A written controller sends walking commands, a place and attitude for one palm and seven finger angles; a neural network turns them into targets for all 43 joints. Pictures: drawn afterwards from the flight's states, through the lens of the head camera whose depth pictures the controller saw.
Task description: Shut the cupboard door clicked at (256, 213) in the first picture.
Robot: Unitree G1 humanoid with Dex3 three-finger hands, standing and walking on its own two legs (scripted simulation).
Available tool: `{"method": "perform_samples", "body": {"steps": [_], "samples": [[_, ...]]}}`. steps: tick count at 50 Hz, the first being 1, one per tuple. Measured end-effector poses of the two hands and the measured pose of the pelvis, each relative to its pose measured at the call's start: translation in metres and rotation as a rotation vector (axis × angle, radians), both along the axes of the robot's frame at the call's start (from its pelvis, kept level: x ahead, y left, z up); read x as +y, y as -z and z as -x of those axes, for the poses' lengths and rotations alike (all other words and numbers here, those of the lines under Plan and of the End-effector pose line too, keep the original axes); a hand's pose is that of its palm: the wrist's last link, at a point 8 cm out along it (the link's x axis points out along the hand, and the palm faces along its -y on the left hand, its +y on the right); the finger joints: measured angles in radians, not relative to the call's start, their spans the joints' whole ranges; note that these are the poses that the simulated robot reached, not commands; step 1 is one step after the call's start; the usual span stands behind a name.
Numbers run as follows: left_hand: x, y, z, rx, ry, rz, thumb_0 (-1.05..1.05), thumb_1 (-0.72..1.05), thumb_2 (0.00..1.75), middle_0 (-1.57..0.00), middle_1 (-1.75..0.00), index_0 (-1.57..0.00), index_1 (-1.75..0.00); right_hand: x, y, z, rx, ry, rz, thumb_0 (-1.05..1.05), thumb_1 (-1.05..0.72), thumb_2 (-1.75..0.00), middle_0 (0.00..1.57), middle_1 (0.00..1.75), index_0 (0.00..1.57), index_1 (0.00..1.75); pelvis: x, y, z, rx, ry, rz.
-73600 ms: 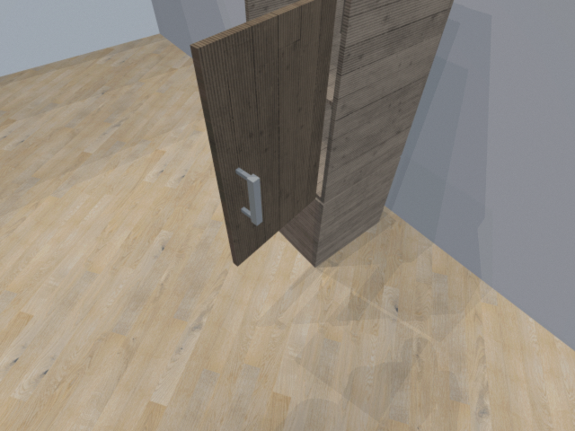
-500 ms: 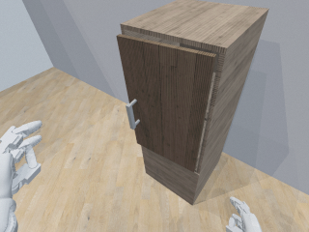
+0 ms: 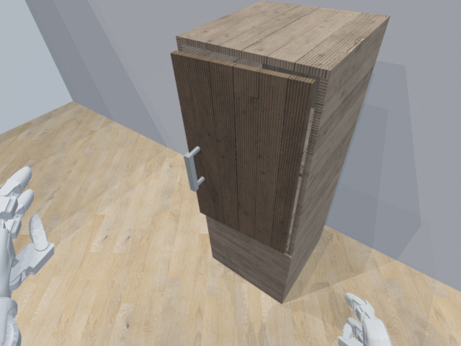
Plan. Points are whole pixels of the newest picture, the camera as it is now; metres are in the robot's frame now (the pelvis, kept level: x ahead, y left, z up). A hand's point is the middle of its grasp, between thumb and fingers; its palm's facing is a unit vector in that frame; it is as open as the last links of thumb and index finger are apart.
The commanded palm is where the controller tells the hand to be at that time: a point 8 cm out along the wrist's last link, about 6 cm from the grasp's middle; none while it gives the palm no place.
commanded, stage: step back with the hand held close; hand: left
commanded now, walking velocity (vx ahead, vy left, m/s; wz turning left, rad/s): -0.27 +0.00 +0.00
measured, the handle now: (195, 169) +0.62 +0.19 -0.09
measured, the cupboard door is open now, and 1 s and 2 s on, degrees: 5 5 5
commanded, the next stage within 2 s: stop stepping back and stand still in 1.38 s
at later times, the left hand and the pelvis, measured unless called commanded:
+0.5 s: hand (7, 272) +0.15 +0.31 +0.16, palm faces +0.42 -0.77 -0.49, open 7.4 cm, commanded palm +0.09 +0.33 +0.17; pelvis -0.05 +0.04 -0.01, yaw -1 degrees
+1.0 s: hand out of the picture +0.09 +0.29 +0.16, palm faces +0.47 -0.76 -0.45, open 7.4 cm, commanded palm +0.02 +0.32 +0.17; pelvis -0.12 +0.02 -0.02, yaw +1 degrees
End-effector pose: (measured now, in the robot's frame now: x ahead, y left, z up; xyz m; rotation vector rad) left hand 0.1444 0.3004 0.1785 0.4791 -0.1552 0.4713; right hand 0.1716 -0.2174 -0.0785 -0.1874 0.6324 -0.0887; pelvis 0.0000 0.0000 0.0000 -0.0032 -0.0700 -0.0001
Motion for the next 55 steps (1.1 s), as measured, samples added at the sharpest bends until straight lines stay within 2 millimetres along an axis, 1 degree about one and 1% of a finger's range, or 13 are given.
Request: {"method": "perform_samples", "body": {"steps": [4, 7, 11, 17, 21, 26, 31, 35, 41, 46, 52, 55], "samples": [[0.006, 0.000, 0.000, -0.001, -0.001, -0.017, 0.01, 0.89, 0.90, -0.21, -0.30, -0.21, -0.30, -0.001, 0.001, 0.003, 0.019, 0.004, 0.002, 0.02, -0.90, -0.90, 0.20, 0.30, 0.20, 0.30, 0.004, 0.001, 0.003, 0.028, -0.005, 0.013], [0.012, 0.003, -0.001, 0.012, 0.012, -0.031, 0.01, 0.89, 0.90, -0.21, -0.30, -0.21, -0.30, -0.004, 0.003, 0.008, 0.048, 0.027, 0.017, 0.02, -0.90, -0.90, 0.20, 0.30, 0.20, 0.30, 0.010, 0.002, 0.006, 0.055, -0.009, 0.020], [0.019, 0.007, -0.001, 0.044, 0.036, -0.045, 0.01, 0.89, 0.90, -0.21, -0.30, -0.21, -0.30, -0.006, 0.004, 0.018, 0.087, 0.071, 0.046, 0.02, -0.90, -0.90, 0.20, 0.30, 0.20, 0.30, 0.020, 0.002, 0.010, 0.073, -0.003, 0.014], [0.031, 0.002, 0.006, 0.047, 0.064, -0.087, 0.01, 0.89, 0.90, -0.21, -0.30, -0.21, -0.30, 0.000, 0.000, 0.034, 0.105, 0.105, 0.068, 0.02, -0.90, -0.90, 0.20, 0.30, 0.20, 0.30, 0.031, 0.004, 0.024, 0.076, 0.010, 0.006], [0.037, 0.000, 0.017, 0.022, 0.069, -0.103, 0.01, 0.89, 0.90, -0.21, -0.30, -0.21, -0.30, 0.007, -0.002, 0.047, 0.095, 0.106, 0.065, 0.02, -0.90, -0.90, 0.20, 0.30, 0.20, 0.30, 0.035, 0.006, 0.036, 0.073, 0.013, 0.006], [0.040, 0.003, 0.038, -0.011, 0.062, -0.104, 0.01, 0.89, 0.90, -0.21, -0.30, -0.21, -0.30, 0.013, -0.002, 0.064, 0.076, 0.091, 0.061, 0.01, -0.90, -0.90, 0.20, 0.30, 0.20, 0.30, 0.035, 0.010, 0.054, 0.068, 0.009, 0.011], [0.040, 0.011, 0.061, -0.045, 0.039, -0.099, 0.01, 0.89, 0.90, -0.21, -0.30, -0.21, -0.30, 0.014, 0.002, 0.082, 0.071, 0.068, 0.070, 0.01, -0.90, -0.90, 0.20, 0.30, 0.21, 0.30, 0.032, 0.016, 0.071, 0.062, -0.002, 0.020], [0.035, 0.013, 0.075, -0.087, 0.030, -0.091, 0.01, 0.89, 0.90, -0.21, -0.30, -0.21, -0.30, 0.011, 0.006, 0.098, 0.080, 0.050, 0.085, 0.01, -0.90, -0.90, 0.20, 0.30, 0.21, 0.30, 0.028, 0.019, 0.082, 0.058, -0.010, 0.026], [0.026, 0.005, 0.088, -0.150, 0.047, -0.115, 0.01, 0.89, 0.90, -0.21, -0.30, -0.21, -0.30, 0.003, 0.009, 0.118, 0.085, 0.043, 0.098, 0.02, -0.90, -0.90, 0.20, 0.30, 0.21, 0.30, 0.021, 0.021, 0.096, 0.057, -0.020, 0.025], [0.022, -0.001, 0.095, -0.165, 0.068, -0.137, 0.01, 0.89, 0.90, -0.21, -0.30, -0.21, -0.30, -0.004, 0.009, 0.132, 0.092, 0.051, 0.102, 0.02, -0.90, -0.90, 0.20, 0.30, 0.21, 0.30, 0.019, 0.020, 0.106, 0.065, -0.017, 0.020], [0.023, 0.001, 0.104, -0.139, 0.087, -0.152, 0.01, 0.89, 0.90, -0.21, -0.30, -0.21, -0.30, -0.008, 0.009, 0.147, 0.105, 0.071, 0.106, 0.02, -0.90, -0.90, 0.20, 0.30, 0.21, 0.30, 0.020, 0.020, 0.120, 0.073, -0.023, 0.018], [0.024, 0.002, 0.113, -0.129, 0.084, -0.176, 0.01, 0.89, 0.90, -0.22, -0.30, -0.21, -0.30, -0.008, 0.010, 0.153, 0.101, 0.067, 0.107, 0.02, -0.90, -0.90, 0.20, 0.30, 0.21, 0.30, 0.018, 0.023, 0.127, 0.069, -0.051, 0.017]]}}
